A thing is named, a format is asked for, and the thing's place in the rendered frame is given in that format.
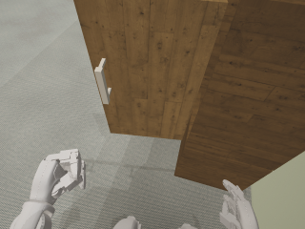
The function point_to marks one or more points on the right robot hand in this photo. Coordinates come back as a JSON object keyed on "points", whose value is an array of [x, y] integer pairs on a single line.
{"points": [[242, 214]]}

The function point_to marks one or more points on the handle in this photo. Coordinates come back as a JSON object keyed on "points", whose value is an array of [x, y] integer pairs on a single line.
{"points": [[105, 92]]}

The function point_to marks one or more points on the left robot thigh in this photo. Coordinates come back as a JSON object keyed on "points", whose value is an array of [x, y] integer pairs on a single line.
{"points": [[128, 224]]}

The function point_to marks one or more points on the cupboard door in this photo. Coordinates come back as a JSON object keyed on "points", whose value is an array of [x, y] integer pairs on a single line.
{"points": [[157, 52]]}

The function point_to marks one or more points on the left robot hand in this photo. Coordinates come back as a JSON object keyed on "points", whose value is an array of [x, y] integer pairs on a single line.
{"points": [[45, 186]]}

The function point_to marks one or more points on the robot left forearm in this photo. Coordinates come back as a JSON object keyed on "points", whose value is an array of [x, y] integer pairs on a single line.
{"points": [[35, 214]]}

